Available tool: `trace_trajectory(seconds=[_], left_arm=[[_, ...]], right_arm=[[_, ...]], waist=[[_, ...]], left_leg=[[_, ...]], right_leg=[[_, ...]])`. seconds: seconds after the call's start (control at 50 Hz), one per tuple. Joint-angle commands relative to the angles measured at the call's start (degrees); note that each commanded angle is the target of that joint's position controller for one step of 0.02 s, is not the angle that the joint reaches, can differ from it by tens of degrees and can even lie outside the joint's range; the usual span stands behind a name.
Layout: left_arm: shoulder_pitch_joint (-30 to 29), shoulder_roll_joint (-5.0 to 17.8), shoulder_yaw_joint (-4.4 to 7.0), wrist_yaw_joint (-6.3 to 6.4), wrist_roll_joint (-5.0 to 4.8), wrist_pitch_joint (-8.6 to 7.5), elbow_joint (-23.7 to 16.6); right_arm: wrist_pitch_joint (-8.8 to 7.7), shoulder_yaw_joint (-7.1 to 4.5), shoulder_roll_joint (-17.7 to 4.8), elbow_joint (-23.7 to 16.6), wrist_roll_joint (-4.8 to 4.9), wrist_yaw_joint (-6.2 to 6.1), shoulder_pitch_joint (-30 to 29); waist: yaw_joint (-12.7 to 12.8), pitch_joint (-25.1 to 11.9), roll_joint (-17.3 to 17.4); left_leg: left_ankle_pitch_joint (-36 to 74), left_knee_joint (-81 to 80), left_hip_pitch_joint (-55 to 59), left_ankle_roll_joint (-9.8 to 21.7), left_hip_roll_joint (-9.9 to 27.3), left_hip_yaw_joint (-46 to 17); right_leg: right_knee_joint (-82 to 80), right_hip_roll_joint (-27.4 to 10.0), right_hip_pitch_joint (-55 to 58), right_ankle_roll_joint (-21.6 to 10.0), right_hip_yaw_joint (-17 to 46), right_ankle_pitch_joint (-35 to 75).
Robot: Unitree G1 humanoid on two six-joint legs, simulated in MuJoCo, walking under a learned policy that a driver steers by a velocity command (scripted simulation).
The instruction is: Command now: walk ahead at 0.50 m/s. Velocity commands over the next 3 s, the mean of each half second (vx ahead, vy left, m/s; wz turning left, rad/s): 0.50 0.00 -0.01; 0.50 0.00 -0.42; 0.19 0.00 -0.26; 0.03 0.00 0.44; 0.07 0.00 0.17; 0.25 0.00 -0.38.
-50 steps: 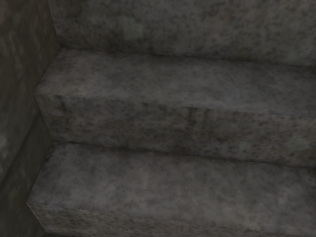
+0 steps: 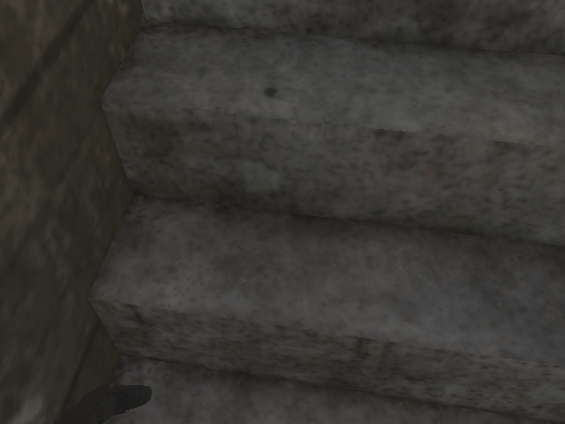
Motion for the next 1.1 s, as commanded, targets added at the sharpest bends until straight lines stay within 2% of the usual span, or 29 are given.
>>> trace_trajectory(seconds=[0.02,0.1,0.14,0.16,0.18,0.2,0.24,0.3,0.34,0.4,0.44,0.46,0.5,0.52,0.54,0.56,0.58,0.64,0.72,0.74,0.78,0.84,0.88,0.9,0.92,0.94,1.0,1.04,1.1], left_arm=[[-6.1,4.0,0.21,-1.19,-0.72,1.58,-7.1],[9.4,3.4,-0.84,-0.82,-5.39,2.64,-2.8],[18.1,-2.4,-2.2,-0.04,-4.08,1.65,4.1],[20.8,3.7,-0.89,-0.31,-1.72,-0.12,5.6],[18.5,8.3,0.92,0.22,-2.13,-1.23,1.1],[12.2,9.3,1.79,1.09,-1.12,-1.97,-1.3],[-6.6,10.9,1.41,3.32,1.62,-3.51,-5.1],[0.4,12.2,1.86,3.26,1.49,-5.23,-0.8],[0.4,14.0,2.8,2.57,1.49,-6.47,-0.7],[5.6,12.7,2.3,0.94,1.97,-6.93,1.4],[0.2,13.4,2.08,0.37,0.73,-6.72,0.9],[-5.7,8.0,-1.41,-8.62,2.39,-0.3,-0.6],[-13.5,10.9,1.15,-11.47,2.0,3.76,-2.1],[-7.4,9.9,1.9,-11.71,2.0,4.01,0.5],[-3.6,6.6,1.47,-12.08,1.31,4.83,3.0],[-1.5,0.5,0.16,-13.43,-2.44,4.92,4.7],[-0.3,2.6,0.19,-13.44,-3.73,4.15,5.6],[0.1,2.6,-0.95,-7.85,-4.2,-1.79,4.3],[-6.3,0.0,-2.94,-4.76,-3.1,-0.59,-2.5],[-16.6,5.3,-1.62,-3.74,-3.06,-1.09,-5.8],[-26.3,3.8,-2.7,-1.78,-1.79,-0.56,-11.1],[-16.4,-3.2,-5.77,-4.43,-0.49,7.49,-11.4],[-19.1,-6.7,-6.84,-6.74,-0.61,7.54,-10.0],[-20.5,-5.8,-7.58,-8.6,-1.78,7.95,-9.9],[-25.6,-13.5,-7.31,-5.4,1.62,5.47,-10.2],[-28.1,-12.7,-6.92,-4.01,1.05,5.32,-11.5],[-24.8,-10.7,-5.75,-3.06,0.19,6.73,-11.7],[-22.6,-9.2,-5.44,-2.41,-1.4,7.6,-11.4],[-10.3,-4.0,-4.44,-1.22,-3.78,9.24,-9.9]], right_arm=[[-2.1,-2.76,-8.5,-5.7,0.13,-1.33,-1.7],[2.04,-3.06,-8.9,-12.5,-0.56,-0.84,-10.8],[4.0,-1.87,-4.3,-13.2,0.56,0.02,-4.7],[3.51,-1.85,-3.2,-15.3,1.69,1.6,-3.0],[3.02,-2.59,-6.6,-16.2,0.78,2.62,0.8],[2.84,-2.93,-9.5,-18.8,1.19,3.77,-2.8],[5.88,-4.16,-12.1,-18.2,-0.24,4.0,3.7],[9.45,-4.3,-11.5,-21.7,-0.51,3.37,0.1],[11.7,-3.84,-11.0,-23.5,0.82,2.56,-1.1],[10.73,-3.84,-10.8,-23.9,2.16,2.79,-6.4],[10.25,-3.67,-10.6,-22.4,3.75,2.09,-1.3],[11.8,-1.47,-7.7,-18.9,1.59,9.06,-0.2],[11.08,-1.49,-6.7,-17.6,2.06,11.24,5.2],[10.8,-1.04,-5.4,-12.9,4.18,11.82,13.7],[11.73,0.13,-2.8,-9.8,2.62,12.94,18.8],[12.59,0.28,-6.9,-9.8,-0.37,13.59,13.8],[12.86,1.02,-11.3,-9.6,-2.44,13.39,18.7],[6.14,2.61,-6.4,-4.1,0.98,11.92,19.9],[1.98,6.15,-0.4,8.9,-1.61,13.88,20.2],[0.95,5.97,-1.9,12.3,-1.82,12.48,26.9],[1.12,6.01,-2.1,17.1,-2.03,10.2,35.7],[1.74,4.89,-6.3,19.4,-0.86,12.64,35.2],[3.79,6.14,-2.1,24.2,-3.84,12.76,44.7],[4.44,5.01,-4.8,20.2,-4.65,14.01,32.3],[-0.2,2.37,0.4,8.8,3.63,1.11,23.9],[-1.48,3.64,1.5,9.2,4.12,-2.3,22.6],[-1.35,2.54,-1.0,7.0,3.84,-2.7,25.6],[-1.17,2.31,-1.5,5.0,4.57,-2.5,25.7],[-3.64,0.67,-9.7,-6.5,7.98,-4.1,4.4]], waist=[[1.0,-1.9,1.7],[8.0,-3.6,7.3],[8.2,-2.5,-6.8],[5.0,-5.1,-5.5],[3.1,-10.1,-5.9],[0.9,-7.3,-3.5],[-9.6,-8.4,-5.1],[-9.7,-1.4,1.0],[-11.5,2.5,-4.0],[-7.4,7.0,-0.1],[-11.4,1.5,-4.4],[-14.6,-2.9,6.8],[-18.3,-2.5,0.6],[-17.1,-5.5,1.2],[-16.3,-2.7,6.0],[-9.0,-6.4,13.3],[-7.1,-12.1,16.0],[-3.0,-3.4,15.3],[1.0,-1.5,4.0],[-3.0,-6.2,-1.7],[-4.7,-16.8,4.8],[0.2,-14.0,10.3],[-1.6,-7.3,9.6],[1.0,-4.6,6.1],[-3.5,-0.3,3.2],[-1.2,2.5,1.5],[1.1,2.4,2.8],[0.6,-1.2,7.6],[10.6,-12.2,18.5]], left_leg=[[29.4,-12.0,9.1,11.7,15.9,-26.4],[49.6,-3.2,-11.0,7.5,6.5,-11.5],[5.4,32.1,-24.1,3.6,-2.8,-7.4],[5.5,53.6,-38.9,1.4,-4.8,-7.2],[8.0,59.8,-40.6,-0.1,-1.9,-10.7],[11.0,53.3,-43.1,-2.2,1.1,-11.5],[7.4,69.2,-35.3,-4.3,-1.5,-5.4],[9.5,64.7,-33.9,-2.7,1.5,-2.9],[11.0,59.8,-32.5,-1.5,3.7,-5.5],[12.6,50.8,-35.3,0.2,3.8,-2.5],[8.7,35.8,-17.1,2.6,5.8,4.6],[30.1,28.3,-9.7,6.6,8.1,-0.7],[42.2,5.6,0.6,4.2,4.9,3.3],[42.0,-10.8,8.9,5.7,3.1,2.6],[46.8,-17.7,10.8,9.5,4.8,1.2],[50.8,-8.9,10.9,13.7,5.9,-7.0],[56.8,-11.0,10.9,20.1,11.3,-19.3],[25.0,-25.3,19.3,18.5,23.2,-38.8],[27.7,-28.1,15.8,13.5,24.3,-29.8],[44.7,-25.2,24.5,8.6,18.8,-23.4],[74.0,-19.6,39.7,8.0,16.6,-18.5],[74.0,-28.2,36.3,16.3,22.4,-19.9],[53.9,-30.6,48.5,14.8,23.1,-19.8],[61.9,-38.1,38.6,11.6,24.4,-11.2],[53.8,-46.6,29.5,9.6,23.5,-13.4],[55.1,-45.5,26.6,8.9,23.7,-12.7],[67.6,-42.3,40.1,6.5,22.3,-2.3],[103.3,-38.2,43.4,2.4,19.8,6.5],[162.1,-22.7,28.4,-2.2,18.6,13.6]], right_leg=[[-12.3,-2.4,-3.9,0.8,4.4,2.4],[-63.4,-0.2,35.7,-2.9,-8.3,-14.5],[-93.0,-5.4,58.0,-9.0,-4.5,21.2],[-71.6,-13.6,67.1,-16.0,9.2,36.9],[-79.8,-22.1,66.1,-21.9,19.6,24.4],[-85.7,-24.2,63.4,-20.6,23.2,0.9],[-82.1,-22.2,55.3,-16.6,15.3,21.3],[-85.6,-22.6,48.7,-13.1,7.8,18.1],[-88.7,-25.3,43.1,-13.1,8.8,7.5],[-91.3,-22.0,47.2,-11.9,0.5,5.9],[-91.6,-18.7,44.2,-10.3,-7.3,22.8],[-88.7,-21.9,32.8,-13.6,-2.6,43.2],[-72.4,-16.9,29.8,-16.9,-4.9,61.3],[-57.6,-12.9,30.4,-18.2,-7.2,59.1],[-35.9,-8.6,22.2,-18.0,-7.7,40.6],[-19.0,-1.9,6.9,-17.8,-4.2,16.9],[-2.9,2.8,-1.4,-16.0,3.9,11.2],[24.6,-0.6,-34.7,-9.2,5.8,8.7],[45.4,-5.2,-50.8,-17.8,8.3,6.7],[32.3,-4.8,-47.7,-19.4,2.9,-0.2],[15.9,-3.5,-49.6,-16.9,-1.4,-19.1],[6.6,-5.9,-48.0,-18.4,0.7,-11.8],[18.1,-5.8,-67.8,-21.4,-1.3,-4.9],[10.1,-8.3,-57.3,-20.2,-7.4,-12.5],[23.4,-4.0,-39.9,-9.0,-14.2,-16.3],[29.0,-5.2,-40.7,-7.3,-9.8,-17.5],[30.8,-3.4,-45.5,-7.2,-10.8,-13.4],[22.2,-0.7,-36.0,-8.8,-17.3,-11.3],[-17.2,3.3,9.6,-11.3,-16.2,-13.4]])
